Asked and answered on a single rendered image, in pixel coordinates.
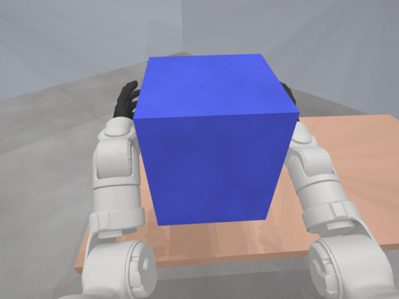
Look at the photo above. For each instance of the carton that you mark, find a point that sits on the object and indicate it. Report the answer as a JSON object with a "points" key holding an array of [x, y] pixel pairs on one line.
{"points": [[213, 131]]}

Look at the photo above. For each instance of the robot left hand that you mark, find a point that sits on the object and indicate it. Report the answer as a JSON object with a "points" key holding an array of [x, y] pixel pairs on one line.
{"points": [[125, 106]]}

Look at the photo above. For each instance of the robot right forearm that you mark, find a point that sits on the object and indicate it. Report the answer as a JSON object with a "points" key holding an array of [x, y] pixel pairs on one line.
{"points": [[327, 210]]}

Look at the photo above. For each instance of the robot left forearm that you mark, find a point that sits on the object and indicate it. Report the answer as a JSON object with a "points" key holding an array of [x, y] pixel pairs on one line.
{"points": [[116, 181]]}

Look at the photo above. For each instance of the left robot upper arm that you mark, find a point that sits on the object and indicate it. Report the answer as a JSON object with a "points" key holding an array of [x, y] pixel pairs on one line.
{"points": [[119, 270]]}

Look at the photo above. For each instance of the robot right hand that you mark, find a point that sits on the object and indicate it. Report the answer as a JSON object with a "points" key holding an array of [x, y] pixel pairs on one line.
{"points": [[289, 93]]}

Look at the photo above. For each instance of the right robot upper arm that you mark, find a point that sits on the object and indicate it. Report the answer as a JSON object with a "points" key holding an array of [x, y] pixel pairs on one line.
{"points": [[350, 267]]}

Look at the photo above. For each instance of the table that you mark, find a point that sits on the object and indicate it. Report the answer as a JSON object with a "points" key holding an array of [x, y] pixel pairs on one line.
{"points": [[365, 154]]}

